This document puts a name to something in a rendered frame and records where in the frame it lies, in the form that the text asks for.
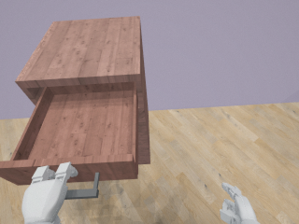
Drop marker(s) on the handle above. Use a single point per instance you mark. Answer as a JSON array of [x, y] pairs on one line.
[[73, 194]]

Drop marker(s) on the cabinet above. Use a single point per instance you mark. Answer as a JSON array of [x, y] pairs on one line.
[[91, 51]]

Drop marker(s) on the right robot hand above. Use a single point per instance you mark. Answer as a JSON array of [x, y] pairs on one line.
[[236, 212]]

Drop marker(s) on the drawer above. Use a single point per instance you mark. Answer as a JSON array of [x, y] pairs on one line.
[[93, 126]]

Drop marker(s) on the left robot hand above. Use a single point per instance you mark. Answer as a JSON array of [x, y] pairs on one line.
[[45, 196]]

